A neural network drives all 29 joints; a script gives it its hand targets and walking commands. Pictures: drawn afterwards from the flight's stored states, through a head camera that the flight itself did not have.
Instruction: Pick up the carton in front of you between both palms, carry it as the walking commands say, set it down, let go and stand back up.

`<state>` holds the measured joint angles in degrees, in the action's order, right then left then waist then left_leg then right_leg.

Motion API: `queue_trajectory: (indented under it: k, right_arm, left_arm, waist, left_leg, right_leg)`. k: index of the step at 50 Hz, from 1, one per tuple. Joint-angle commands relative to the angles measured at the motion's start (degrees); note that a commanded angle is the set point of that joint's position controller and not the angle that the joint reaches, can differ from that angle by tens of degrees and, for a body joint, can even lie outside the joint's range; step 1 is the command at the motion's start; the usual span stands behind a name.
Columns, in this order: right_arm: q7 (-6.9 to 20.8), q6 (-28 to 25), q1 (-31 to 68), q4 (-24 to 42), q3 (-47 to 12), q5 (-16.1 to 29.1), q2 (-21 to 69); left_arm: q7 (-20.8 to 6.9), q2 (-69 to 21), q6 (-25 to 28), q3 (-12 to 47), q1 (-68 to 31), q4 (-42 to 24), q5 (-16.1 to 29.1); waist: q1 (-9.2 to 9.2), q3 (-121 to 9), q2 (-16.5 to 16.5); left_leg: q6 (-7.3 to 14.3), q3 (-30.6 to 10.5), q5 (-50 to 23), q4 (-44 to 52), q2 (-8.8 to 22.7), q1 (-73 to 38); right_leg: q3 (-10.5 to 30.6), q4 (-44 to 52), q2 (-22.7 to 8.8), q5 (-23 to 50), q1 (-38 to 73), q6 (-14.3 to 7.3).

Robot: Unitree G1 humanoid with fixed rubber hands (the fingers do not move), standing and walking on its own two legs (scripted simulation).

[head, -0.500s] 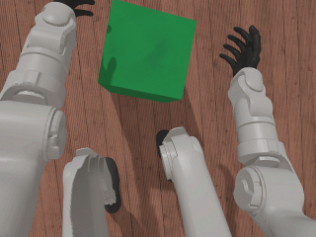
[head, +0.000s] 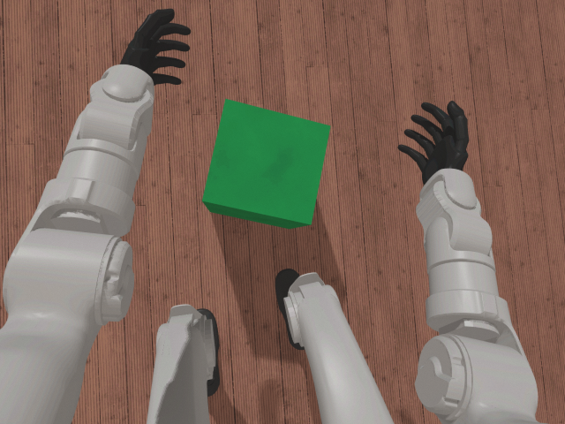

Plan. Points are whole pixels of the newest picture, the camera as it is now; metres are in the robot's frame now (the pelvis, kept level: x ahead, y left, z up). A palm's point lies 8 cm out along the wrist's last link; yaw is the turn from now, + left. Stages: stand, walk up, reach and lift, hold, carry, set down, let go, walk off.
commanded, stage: set down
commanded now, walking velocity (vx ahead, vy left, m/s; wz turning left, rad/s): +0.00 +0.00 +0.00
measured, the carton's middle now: (262, 174) +0.49 -0.09 -0.45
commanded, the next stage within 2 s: let go in 0.10 s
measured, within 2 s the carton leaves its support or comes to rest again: neither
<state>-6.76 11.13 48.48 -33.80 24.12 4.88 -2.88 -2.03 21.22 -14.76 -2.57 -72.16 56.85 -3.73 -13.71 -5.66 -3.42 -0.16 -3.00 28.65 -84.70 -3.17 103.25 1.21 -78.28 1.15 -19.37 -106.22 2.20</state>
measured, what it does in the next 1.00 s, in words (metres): rises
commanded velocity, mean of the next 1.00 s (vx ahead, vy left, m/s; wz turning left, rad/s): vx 0.00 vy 0.00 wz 0.00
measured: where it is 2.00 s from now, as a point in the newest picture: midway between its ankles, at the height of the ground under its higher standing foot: (252, 344)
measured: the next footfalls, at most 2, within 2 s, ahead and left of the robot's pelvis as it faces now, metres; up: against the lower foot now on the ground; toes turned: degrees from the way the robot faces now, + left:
none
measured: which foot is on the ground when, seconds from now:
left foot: down 0.00-1.00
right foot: down 0.00-1.00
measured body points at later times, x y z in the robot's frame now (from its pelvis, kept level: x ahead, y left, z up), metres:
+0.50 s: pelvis +0.05 -0.02 +0.13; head +0.27 -0.01 +0.52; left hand +0.45 +0.13 +0.01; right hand +0.36 -0.26 +0.03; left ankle +0.06 +0.11 -0.54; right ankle +0.12 -0.13 -0.54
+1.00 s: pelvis +0.11 -0.01 +0.19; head +0.19 +0.00 +0.64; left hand +0.34 +0.20 +0.10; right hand +0.28 -0.24 +0.12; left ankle +0.06 +0.11 -0.54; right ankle +0.12 -0.13 -0.54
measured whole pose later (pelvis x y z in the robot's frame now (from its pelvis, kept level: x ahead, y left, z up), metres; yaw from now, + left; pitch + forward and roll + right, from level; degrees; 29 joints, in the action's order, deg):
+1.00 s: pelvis +0.11 -0.01 +0.19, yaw +0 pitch +8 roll -1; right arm 4.1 1.5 -12.1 -23.2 0.8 2.4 -11.6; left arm 1.4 9.1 -0.3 -4.8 4.5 30.2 -3.3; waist -3.6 1.3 1.1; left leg 0.0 -3.1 19.3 -28.9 -0.6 17.4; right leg 2.8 -28.1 1.8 -13.3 -22.6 0.2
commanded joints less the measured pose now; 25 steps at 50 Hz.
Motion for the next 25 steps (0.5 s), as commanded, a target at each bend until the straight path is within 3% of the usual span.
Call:
queue_trajectory:
  k: [1, 9, 13, 16, 21, 25]
  right_arm:
    - [0.6, -1.4, 7.0, 6.5, 0.8, -1.1, -6.1]
    - [2.5, -2.7, 2.0, 5.8, 0.3, -4.0, -4.6]
    - [5.0, -3.8, -6.9, 7.2, -1.6, -6.2, -5.0]
    - [7.6, -4.7, -13.9, 9.1, -3.8, -7.8, -5.7]
    - [11.2, -6.4, -22.6, 11.8, -8.3, -7.9, -8.4]
    - [12.9, -8.0, -31.5, 11.5, -12.5, -6.8, -10.8]
  left_arm:
    - [-0.3, 3.7, 1.4, -1.5, -15.5, -6.0, -0.7]
    - [-0.4, 1.0, 2.9, -4.5, -8.3, -5.2, -2.9]
    - [1.9, -3.3, 3.9, -6.5, 3.0, -9.4, -4.7]
    - [4.7, -7.6, 5.2, -8.5, 12.7, -15.6, -6.0]
    - [9.1, -11.8, 7.4, -9.6, 24.3, -26.3, -6.7]
    - [10.2, -12.8, 9.4, -8.5, 34.8, -29.6, -4.9]
  waist:
    - [-3.32, -54.8, -10.0]
    - [-2.15, -54.1, -8.2]
    - [-1.26, -57.0, -7.0]
    - [0.37, -55.0, -5.8]
    - [2.70, -43.6, -3.0]
    - [3.29, -34.4, -0.4]
  left_leg:
    - [-0.6, 3.0, -14.2, 12.7, -2.4, -35.1]
    - [-1.0, 2.8, -18.5, 21.1, -2.3, -41.7]
    - [-1.3, 2.6, -24.8, 25.3, -2.4, -48.0]
    - [-1.7, 2.4, -26.8, 29.6, -2.5, -52.0]
    - [-2.3, 2.5, -19.3, 37.8, -2.7, -54.5]
    - [-2.2, 2.7, -12.2, 43.0, -2.2, -56.2]
  right_leg:
    - [-8.8, 8.6, 2.4, 20.4, 33.8, 2.5]
    - [-8.3, 15.7, 2.2, 23.4, 41.8, 2.4]
    - [-7.9, 19.0, 2.2, 28.6, 50.4, 1.9]
    - [-6.9, 22.3, 2.2, 29.8, 56.8, 0.9]
    - [-4.8, 28.5, 1.8, 24.6, 66.3, -0.9]
    - [-3.2, 33.3, 1.0, 18.8, 73.8, -1.5]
